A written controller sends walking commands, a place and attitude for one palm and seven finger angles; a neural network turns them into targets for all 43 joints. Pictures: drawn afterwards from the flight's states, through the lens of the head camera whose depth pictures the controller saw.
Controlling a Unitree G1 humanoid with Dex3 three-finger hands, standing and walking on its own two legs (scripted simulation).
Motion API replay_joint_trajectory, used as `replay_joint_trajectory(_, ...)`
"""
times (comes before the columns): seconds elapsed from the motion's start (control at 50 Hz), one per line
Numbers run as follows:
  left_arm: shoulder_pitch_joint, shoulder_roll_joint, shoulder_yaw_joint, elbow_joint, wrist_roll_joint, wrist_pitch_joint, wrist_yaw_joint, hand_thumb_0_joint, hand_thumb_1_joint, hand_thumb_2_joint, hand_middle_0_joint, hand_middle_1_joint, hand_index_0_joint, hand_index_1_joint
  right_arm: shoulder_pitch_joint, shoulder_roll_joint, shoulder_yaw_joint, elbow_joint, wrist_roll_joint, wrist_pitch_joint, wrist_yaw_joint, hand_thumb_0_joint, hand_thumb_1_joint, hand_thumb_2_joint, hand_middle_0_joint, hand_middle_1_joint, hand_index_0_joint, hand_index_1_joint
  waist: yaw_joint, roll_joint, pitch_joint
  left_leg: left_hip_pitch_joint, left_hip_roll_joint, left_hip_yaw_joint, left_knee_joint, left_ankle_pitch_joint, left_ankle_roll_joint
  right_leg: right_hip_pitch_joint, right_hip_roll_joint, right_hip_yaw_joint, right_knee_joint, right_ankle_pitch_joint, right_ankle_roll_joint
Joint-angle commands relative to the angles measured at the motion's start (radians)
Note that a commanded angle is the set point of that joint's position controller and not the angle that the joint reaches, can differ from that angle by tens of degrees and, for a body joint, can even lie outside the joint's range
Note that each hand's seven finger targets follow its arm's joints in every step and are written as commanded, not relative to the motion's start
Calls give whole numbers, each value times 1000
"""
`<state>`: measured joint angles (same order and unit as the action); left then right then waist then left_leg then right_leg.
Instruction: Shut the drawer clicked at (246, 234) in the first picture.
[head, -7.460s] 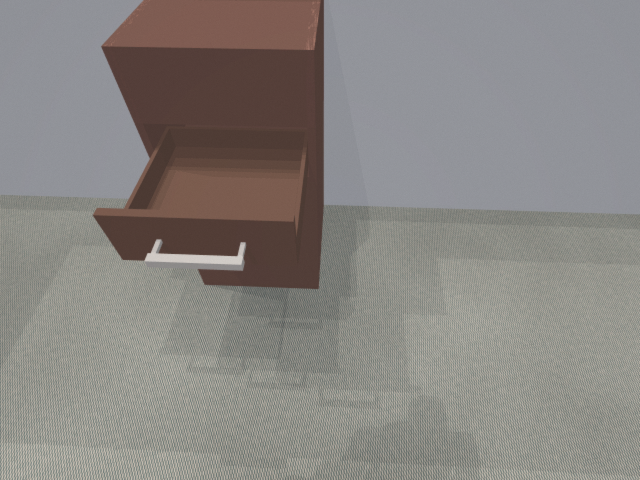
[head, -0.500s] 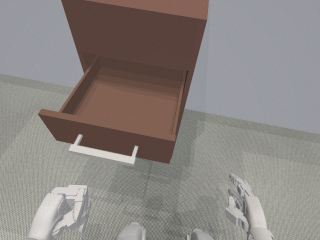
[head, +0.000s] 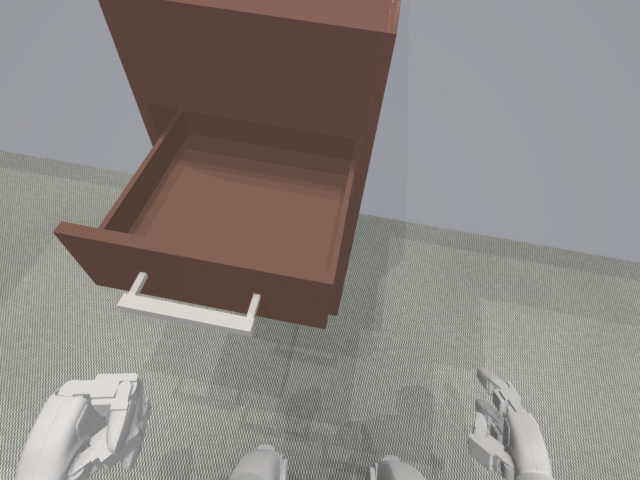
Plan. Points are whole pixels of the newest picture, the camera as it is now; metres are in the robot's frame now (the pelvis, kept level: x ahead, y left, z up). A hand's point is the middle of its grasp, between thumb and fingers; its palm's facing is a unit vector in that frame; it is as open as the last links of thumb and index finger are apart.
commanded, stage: bring the fist close to the handle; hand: left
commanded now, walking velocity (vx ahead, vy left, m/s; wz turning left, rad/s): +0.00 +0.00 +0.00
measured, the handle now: (192, 302) +0.35 +0.21 -0.05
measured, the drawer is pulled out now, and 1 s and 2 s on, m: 0.30 0.30 0.30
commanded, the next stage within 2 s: push the drawer shut in 1.48 s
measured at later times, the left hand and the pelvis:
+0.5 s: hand (168, 413) +0.20 +0.18 +0.01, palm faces -0.12 -0.99 -0.06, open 3.3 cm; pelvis -0.01 -0.02 -0.02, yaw +0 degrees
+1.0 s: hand (186, 394) +0.23 +0.18 -0.04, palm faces -0.14 -0.99 -0.04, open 3.3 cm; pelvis -0.02 +0.00 -0.06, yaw -1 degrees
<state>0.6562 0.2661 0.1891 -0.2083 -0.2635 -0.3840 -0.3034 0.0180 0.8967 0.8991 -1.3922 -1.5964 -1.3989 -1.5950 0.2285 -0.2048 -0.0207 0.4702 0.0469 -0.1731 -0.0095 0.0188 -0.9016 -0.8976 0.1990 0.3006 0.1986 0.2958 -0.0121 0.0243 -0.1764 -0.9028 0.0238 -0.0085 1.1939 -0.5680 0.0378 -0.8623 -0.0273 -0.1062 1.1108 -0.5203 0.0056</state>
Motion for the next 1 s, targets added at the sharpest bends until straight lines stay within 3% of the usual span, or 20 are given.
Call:
replay_joint_trajectory(0.0, 36, 98, 44, -156, -29, -67, -52, 0, 900, 900, -1400, -1600, -1400, -1600, -78, -143, -56, -161, 6, -69, -16, 0, -900, -900, 200, 300, 200, 300, -16, 34, -128, 122, -16, -54, -193, 279, -25, 87, 42, 28, -147, 144, -34)
replay_joint_trajectory(0.06, -19, 115, 47, -182, -36, -79, -63, 0, 900, 900, -1400, -1600, -1400, -1600, -73, -145, -49, -158, 3, -81, -25, 0, -900, -900, 200, 300, 200, 300, -23, 44, -135, 122, -18, -52, -183, 252, -18, 82, 40, 43, -152, 119, -35)
replay_joint_trajectory(0.12, -80, 144, 104, -105, -38, -96, -49, 0, 900, 900, -1400, -1600, -1400, -1600, -77, -144, -48, -129, -3, -82, -37, 0, -900, -900, 200, 300, 200, 300, -27, -4, -111, 61, -17, -50, -146, 219, -15, 55, 44, 53, -143, 79, -35)
replay_joint_trajectory(0.18, -101, 124, 112, -50, -50, -115, -57, 0, 900, 900, -1400, -1600, -1400, -1600, -80, -144, -46, -123, -3, -83, -41, 0, -900, -900, 200, 300, 200, 300, -16, 21, -113, 32, -21, -42, -127, 196, -19, 39, 39, 66, -133, 46, -38)
replay_joint_trajectory(0.26, -148, 130, 95, -31, -49, -106, -89, 0, 900, 900, -1400, -1600, -1400, -1600, -85, -151, -43, -120, -4, -89, -39, 0, -900, -900, 200, 300, 200, 300, -17, 62, -178, 37, -20, -35, -104, 235, -14, 48, 34, 78, -112, 96, -38)
replay_joint_trajectory(0.32, -166, 162, 124, -4, -51, -94, -107, 0, 900, 900, -1400, -1600, -1400, -1600, -86, -155, -46, -107, -4, -92, -40, 0, -900, -900, 200, 300, 200, 300, -16, 44, -211, 30, -16, -36, -86, 273, -10, 61, 36, 83, -97, 140, -38)
replay_joint_trajectory(0.34, -164, 144, 110, -13, -57, -94, -112, 0, 900, 900, -1400, -1600, -1400, -1600, -83, -154, -46, -111, -4, -93, -39, 0, -900, -900, 200, 300, 200, 300, -12, 56, -227, 34, -19, -35, -83, 284, -10, 64, 34, 83, -89, 157, -36)
replay_joint_trajectory(0.42, -190, 157, 141, 22, -64, -96, -96, 0, 900, 900, -1400, -1600, -1400, -1600, -93, -153, -50, -93, -7, -92, -38, 0, -900, -900, 200, 300, 200, 300, -3, 43, -216, 6, -17, -42, -74, 292, -13, 43, 38, 71, -64, 157, -39)
replay_joint_trajectory(0.44, -182, 128, 117, 36, -64, -96, -96, 0, 900, 900, -1400, -1600, -1400, -1600, -91, -150, -49, -98, -7, -90, -35, 0, -900, -900, 200, 300, 200, 300, -7, 37, -208, -1, -18, -37, -71, 279, -14, 29, 36, 71, -62, 146, -36)
replay_joint_trajectory(0.46, -214, 149, 137, 42, -66, -100, -89, 0, 900, 900, -1400, -1600, -1400, -1600, -91, -155, -51, -91, -8, -89, -35, 0, -900, -900, 200, 300, 200, 300, -7, 27, -208, -17, -17, -40, -65, 270, -15, 22, 35, 72, -56, 137, -37)
replay_joint_trajectory(0.54, -251, 120, 102, 83, -56, -116, -89, 0, 900, 900, -1400, -1600, -1400, -1600, -85, -163, -50, -90, -11, -85, -32, 0, -900, -900, 200, 300, 200, 300, -16, 6, -215, -47, -19, -42, -44, 248, -13, -25, 36, 67, -23, 115, -36)
replay_joint_trajectory(0.7, -374, 137, 71, 49, -42, -152, -91, 0, 900, 900, -1400, -1600, -1400, -1600, -69, -186, -47, -84, -17, -88, -30, 0, -900, -900, 200, 300, 200, 300, -22, 55, -280, -42, -15, -57, -11, 232, -14, -125, 36, 54, 44, 93, -39)
replay_joint_trajectory(0.82, -354, 152, 107, 93, -37, -122, -70, 0, 900, 900, -1400, -1600, -1400, -1600, -72, -191, -50, -86, -19, -62, -24, 0, -900, -900, 200, 300, 200, 300, -2, 49, -328, -54, -13, -69, 6, 283, -22, -153, 37, 37, 98, 127, -41)
replay_joint_trajectory(0.88, -378, 116, 60, 79, -30, -107, -71, 0, 900, 900, -1400, -1600, -1400, -1600, -73, -194, -48, -100, -19, -48, -18, 0, -900, -900, 200, 300, 200, 300, -9, 62, -336, -46, -12, -73, 14, 287, -25, -183, 33, 34, 112, 126, -39)
replay_joint_trajectory(0.98, -446, 119, 40, 68, -20, -117, -61, 0, 900, 900, -1400, -1600, -1400, -1600, -61, -204, -45, -99, -25, -36, -16, 0, -900, -900, 200, 300, 200, 300, -23, 63, -350, -65, -9, -87, 45, 283, -26, -240, 34, 32, 146, 115, -40)
